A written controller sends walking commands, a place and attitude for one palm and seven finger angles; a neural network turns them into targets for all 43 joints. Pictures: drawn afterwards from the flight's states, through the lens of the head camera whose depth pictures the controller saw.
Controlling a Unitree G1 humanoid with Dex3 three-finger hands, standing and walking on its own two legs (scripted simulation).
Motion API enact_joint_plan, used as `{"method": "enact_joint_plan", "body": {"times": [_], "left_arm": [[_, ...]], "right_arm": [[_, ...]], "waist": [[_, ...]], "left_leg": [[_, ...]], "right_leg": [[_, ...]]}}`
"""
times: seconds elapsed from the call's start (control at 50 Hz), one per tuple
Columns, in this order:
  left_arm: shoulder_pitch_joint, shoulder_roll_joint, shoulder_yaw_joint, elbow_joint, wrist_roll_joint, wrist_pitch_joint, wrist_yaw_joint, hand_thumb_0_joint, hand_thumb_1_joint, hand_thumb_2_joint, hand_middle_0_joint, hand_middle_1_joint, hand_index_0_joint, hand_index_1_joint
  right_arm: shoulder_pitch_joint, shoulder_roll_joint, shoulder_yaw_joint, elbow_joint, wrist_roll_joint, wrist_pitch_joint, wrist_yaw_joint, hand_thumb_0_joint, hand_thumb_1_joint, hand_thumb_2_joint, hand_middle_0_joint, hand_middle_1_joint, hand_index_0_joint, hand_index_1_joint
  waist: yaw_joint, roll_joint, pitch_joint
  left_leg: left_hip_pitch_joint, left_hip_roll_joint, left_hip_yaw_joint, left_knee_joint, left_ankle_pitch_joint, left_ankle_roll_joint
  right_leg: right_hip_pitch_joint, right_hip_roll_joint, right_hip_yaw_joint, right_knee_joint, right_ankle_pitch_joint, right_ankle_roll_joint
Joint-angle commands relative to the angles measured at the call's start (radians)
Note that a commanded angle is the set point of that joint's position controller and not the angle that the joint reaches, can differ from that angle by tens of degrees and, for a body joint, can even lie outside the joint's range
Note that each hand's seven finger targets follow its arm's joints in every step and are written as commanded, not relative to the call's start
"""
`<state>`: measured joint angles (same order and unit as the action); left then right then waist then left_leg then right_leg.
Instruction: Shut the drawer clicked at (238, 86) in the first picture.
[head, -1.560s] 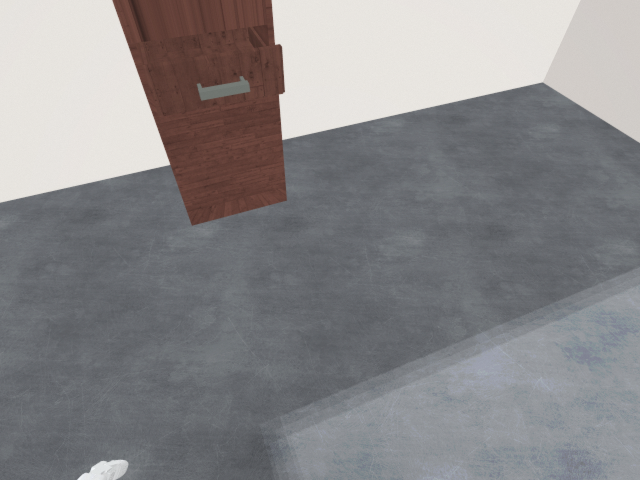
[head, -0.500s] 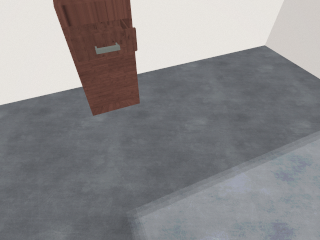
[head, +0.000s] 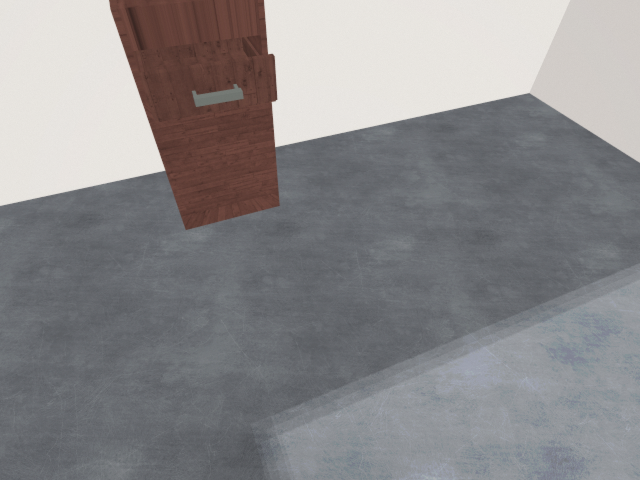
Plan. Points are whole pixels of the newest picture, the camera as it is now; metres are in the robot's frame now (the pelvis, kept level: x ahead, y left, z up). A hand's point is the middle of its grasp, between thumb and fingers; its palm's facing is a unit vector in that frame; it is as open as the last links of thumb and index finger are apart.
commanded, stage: walk to a spot facing it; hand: left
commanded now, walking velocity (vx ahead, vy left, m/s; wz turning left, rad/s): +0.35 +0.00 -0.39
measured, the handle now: (217, 93) +1.12 +0.37 -0.09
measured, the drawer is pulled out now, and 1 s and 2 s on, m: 0.16 0.16 0.16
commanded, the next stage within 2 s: turn to face it in 1.34 s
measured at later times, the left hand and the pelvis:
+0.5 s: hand out of the picture +0.12 +0.14 -0.19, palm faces -0.07 -0.98 -0.19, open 7.3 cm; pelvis +0.10 -0.03 -0.02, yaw -8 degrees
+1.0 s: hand (237, 366) +0.34 +0.17 -0.20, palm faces -0.20 -0.97 -0.16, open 7.3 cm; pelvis +0.31 -0.01 -0.01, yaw -17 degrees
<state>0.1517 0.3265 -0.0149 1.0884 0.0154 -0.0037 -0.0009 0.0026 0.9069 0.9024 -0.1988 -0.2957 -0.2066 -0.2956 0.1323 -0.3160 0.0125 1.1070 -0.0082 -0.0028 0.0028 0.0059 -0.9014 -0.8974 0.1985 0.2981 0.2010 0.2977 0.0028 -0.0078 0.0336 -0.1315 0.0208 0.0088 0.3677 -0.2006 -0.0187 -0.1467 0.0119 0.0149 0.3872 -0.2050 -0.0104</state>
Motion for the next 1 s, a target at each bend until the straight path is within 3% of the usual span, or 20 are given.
{"method": "enact_joint_plan", "body": {"times": [0.0, 0.06, 0.14, 0.2, 0.24, 0.28, 0.34, 0.36, 0.38, 0.4, 0.46, 0.54, 0.7, 0.74, 0.78, 0.8, 0.82, 0.84, 0.9, 0.98], "left_arm": [[0.042, 0.085, 0.022, -0.034, -0.005, -0.001, 0.017, 0.000, 0.900, 0.900, -0.200, -0.300, -0.200, -0.300], [0.082, 0.095, 0.038, -0.046, 0.006, 0.015, 0.001, 0.000, 0.900, 0.900, -0.200, -0.300, -0.200, -0.300], [0.127, 0.073, 0.059, -0.077, 0.005, 0.006, -0.012, 0.000, 0.900, 0.900, -0.200, -0.300, -0.200, -0.300], [0.119, 0.011, 0.062, -0.111, 0.006, -0.012, -0.018, 0.000, 0.900, 0.900, -0.200, -0.300, -0.200, -0.300], [0.024, -0.014, 0.063, -0.160, 0.006, -0.022, -0.020, 0.000, 0.900, 0.900, -0.200, -0.300, -0.200, -0.300], [0.003, -0.044, 0.068, -0.166, 0.006, -0.032, -0.026, 0.000, 0.900, 0.900, -0.200, -0.300, -0.200, -0.300], [0.253, -0.076, 0.078, -0.073, 0.007, -0.036, -0.034, 0.000, 0.900, 0.900, -0.200, -0.300, -0.200, -0.300], [0.406, -0.005, 0.094, -0.021, 0.014, -0.046, -0.023, 0.000, 0.900, 0.900, -0.200, -0.300, -0.200, -0.300], [0.540, 0.098, 0.117, 0.012, 0.006, -0.059, -0.005, 0.000, 0.900, 0.900, -0.200, -0.300, -0.200, -0.300], [0.537, 0.092, 0.109, 0.014, -0.008, -0.057, 0.007, 0.000, 0.900, 0.900, -0.200, -0.300, -0.200, -0.300], [0.363, -0.012, 0.080, -0.028, 0.005, -0.060, 0.020, 0.000, 0.900, 0.900, -0.200, -0.300, -0.200, -0.300], [0.319, -0.040, 0.075, -0.028, 0.010, -0.076, 0.023, 0.000, 0.900, 0.900, -0.200, -0.300, -0.200, -0.300], [0.347, -0.043, 0.080, 0.007, 0.011, -0.081, 0.028, 0.000, 0.900, 0.900, -0.200, -0.300, -0.200, -0.300], [0.321, -0.025, 0.089, 0.003, 0.012, -0.077, 0.026, 0.000, 0.900, 0.900, -0.200, -0.300, -0.200, -0.300], [0.308, -0.033, 0.091, 0.000, 0.006, -0.075, 0.024, 0.000, 0.900, 0.900, -0.200, -0.300, -0.200, -0.300], [0.320, -0.062, 0.089, -0.009, 0.000, -0.072, 0.017, 0.000, 0.900, 0.900, -0.200, -0.300, -0.200, -0.300], [0.370, -0.124, 0.086, -0.029, -0.009, -0.065, 0.005, 0.000, 0.900, 0.900, -0.200, -0.300, -0.200, -0.300], [0.301, -0.114, 0.084, -0.066, -0.003, -0.071, 0.004, 0.000, 0.900, 0.900, -0.200, -0.300, -0.200, -0.300], [0.218, -0.117, 0.090, -0.065, 0.014, -0.046, -0.010, 0.000, 0.900, 0.900, -0.200, -0.300, -0.200, -0.300], [0.258, -0.165, 0.090, -0.066, 0.022, -0.005, -0.021, 0.000, 0.900, 0.900, -0.200, -0.300, -0.200, -0.300]], "right_arm": [[0.028, -0.083, -0.017, -0.027, -0.008, -0.010, -0.013, 0.000, -0.900, -0.900, 0.200, 0.300, 0.200, 0.300], [0.063, -0.090, -0.033, -0.037, -0.017, 0.003, -0.008, 0.000, -0.900, -0.900, 0.200, 0.300, 0.200, 0.300], [0.130, -0.084, -0.049, -0.057, -0.016, -0.016, -0.010, 0.000, -0.900, -0.900, 0.200, 0.300, 0.200, 0.300], [0.214, -0.120, -0.072, -0.055, -0.015, -0.033, -0.017, 0.000, -0.900, -0.900, 0.200, 0.300, 0.200, 0.300], [0.285, -0.115, -0.084, -0.046, -0.012, -0.047, -0.019, 0.000, -0.900, -0.900, 0.200, 0.300, 0.200, 0.300], [0.293, -0.081, -0.078, -0.038, -0.020, -0.057, -0.022, 0.000, -0.900, -0.900, 0.200, 0.300, 0.200, 0.300], [0.188, -0.061, -0.072, -0.049, -0.017, -0.056, -0.022, 0.000, -0.900, -0.900, 0.200, 0.300, 0.200, 0.300], [0.173, -0.019, -0.066, -0.063, -0.004, -0.060, -0.015, 0.000, -0.900, -0.900, 0.200, 0.300, 0.200, 0.300], [0.114, 0.041, -0.051, -0.118, 0.003, -0.071, -0.004, 0.000, -0.900, -0.900, 0.200, 0.300, 0.200, 0.300], [0.061, 0.015, -0.062, -0.136, -0.004, -0.071, -0.003, 0.000, -0.900, -0.900, 0.200, 0.300, 0.200, 0.300], [0.048, 0.059, -0.068, -0.108, -0.015, -0.058, 0.005, 0.000, -0.900, -0.900, 0.200, 0.300, 0.200, 0.300], [0.122, 0.107, -0.074, -0.086, -0.015, -0.032, 0.015, 0.000, -0.900, -0.900, 0.200, 0.300, 0.200, 0.300], [-0.053, 0.115, -0.073, -0.174, -0.008, -0.049, 0.032, 0.000, -0.900, -0.900, 0.200, 0.300, 0.200, 0.300], [-0.021, 0.103, -0.077, -0.170, -0.005, -0.057, 0.029, 0.000, -0.900, -0.900, 0.200, 0.300, 0.200, 0.300], [0.160, 0.066, -0.089, -0.115, -0.016, -0.066, 0.009, 0.000, -0.900, -0.900, 0.200, 0.300, 0.200, 0.300], [0.319, -0.005, -0.106, -0.073, -0.025, -0.069, -0.005, 0.000, -0.900, -0.900, 0.200, 0.300, 0.200, 0.300], [0.436, -0.131, -0.132, -0.056, -0.035, -0.071, -0.013, 0.000, -0.900, -0.900, 0.200, 0.300, 0.200, 0.300], [0.430, -0.130, -0.126, -0.064, -0.021, -0.060, -0.017, 0.000, -0.900, -0.900, 0.200, 0.300, 0.200, 0.300], [0.194, 0.037, -0.088, -0.112, -0.020, -0.070, -0.019, 0.000, -0.900, -0.900, 0.200, 0.300, 0.200, 0.300], [0.162, 0.073, -0.089, -0.112, -0.021, -0.094, -0.022, 0.000, -0.900, -0.900, 0.200, 0.300, 0.200, 0.300]], "waist": [[-0.001, 0.006, -0.062], [0.005, -0.026, 0.066], [-0.008, 0.008, 0.091], [-0.039, 0.165, 0.080], [-0.076, 0.218, 0.132], [-0.062, 0.144, 0.133], [0.072, 0.068, 0.028], [0.136, -0.116, -0.030], [0.168, -0.382, -0.036], [0.154, -0.222, -0.021], [0.065, -0.048, 0.096], [-0.003, -0.055, 0.075], [0.030, -0.100, 0.102], [0.008, -0.098, 0.096], [-0.075, -0.038, 0.030], [-0.131, 0.084, -0.082], [-0.133, 0.344, -0.189], [-0.125, 0.228, -0.141], [-0.035, 0.141, 0.063], [0.034, 0.103, 0.031]], "left_leg": [[0.022, 0.090, -0.053, -0.027, -0.033, 0.023], [-0.093, 0.072, -0.044, -0.004, -0.350, 0.036], [-0.087, 0.102, -0.065, 0.040, -0.368, 0.070], [0.041, 0.242, -0.226, -0.084, -0.405, 0.146], [0.139, 0.367, -0.317, -0.163, -0.240, 0.233], [0.115, 0.364, -0.218, -0.114, 0.025, 0.225], [-0.112, 0.235, 0.030, 0.128, 0.031, 0.115], [-0.274, 0.138, 0.139, 0.409, 0.008, 0.064], [-0.517, 0.021, 0.188, 0.703, -0.335, 0.025], [-0.576, 0.054, 0.070, 0.818, -0.352, 0.034], [-0.556, 0.130, 0.019, 0.833, -0.164, 0.022], [-0.482, 0.126, 0.059, 0.690, -0.060, -0.006], [-0.426, 0.099, 0.088, 0.383, 0.013, 0.014], [-0.311, 0.069, 0.113, 0.315, -0.003, 0.029], [-0.019, 0.023, 0.128, 0.207, 0.024, 0.049], [0.212, 0.120, 0.005, 0.151, -0.036, 0.085], [0.352, 0.403, -0.409, -0.009, -0.151, 0.175], [0.269, 0.471, -0.561, -0.139, -0.256, 0.225], [-0.089, 0.393, -0.323, -0.222, -0.410, 0.176], [-0.183, 0.309, -0.018, -0.215, -0.157, 0.153]], "right_leg": [[-0.029, -0.109, 0.109, -0.068, -0.064, -0.010], [-0.135, -0.089, 0.170, -0.092, -0.390, -0.039], [-0.205, -0.059, 0.186, 0.009, -0.374, -0.078], [-0.356, 0.029, 0.045, 0.273, -0.265, -0.051], [-0.529, -0.022, -0.023, 0.462, -0.311, -0.024], [-0.482, -0.073, -0.037, 0.444, -0.322, -0.022], [-0.011, -0.019, -0.128, 0.164, -0.090, -0.035], [0.195, -0.118, 0.056, 0.051, -0.170, -0.083], [0.290, -0.373, 0.515, -0.154, -0.181, -0.191], [0.258, -0.407, 0.607, -0.193, -0.190, -0.250], [0.040, -0.337, 0.396, -0.194, -0.150, -0.223], [-0.029, -0.257, 0.201, -0.218, 0.004, -0.190], [0.051, -0.233, 0.122, -0.181, 0.196, -0.153], [0.032, -0.229, 0.102, -0.131, 0.243, -0.143], [-0.049, -0.169, 0.054, 0.116, 0.401, -0.115], [-0.165, -0.106, 0.018, 0.357, 0.299, -0.086], [-0.360, 0.034, -0.085, 0.726, -0.235, -0.039], [-0.447, 0.030, -0.008, 0.875, -0.344, -0.053], [-0.496, -0.101, 0.013, 0.965, -0.149, -0.046], [-0.401, -0.137, -0.017, 0.782, -0.060, -0.019]]}}
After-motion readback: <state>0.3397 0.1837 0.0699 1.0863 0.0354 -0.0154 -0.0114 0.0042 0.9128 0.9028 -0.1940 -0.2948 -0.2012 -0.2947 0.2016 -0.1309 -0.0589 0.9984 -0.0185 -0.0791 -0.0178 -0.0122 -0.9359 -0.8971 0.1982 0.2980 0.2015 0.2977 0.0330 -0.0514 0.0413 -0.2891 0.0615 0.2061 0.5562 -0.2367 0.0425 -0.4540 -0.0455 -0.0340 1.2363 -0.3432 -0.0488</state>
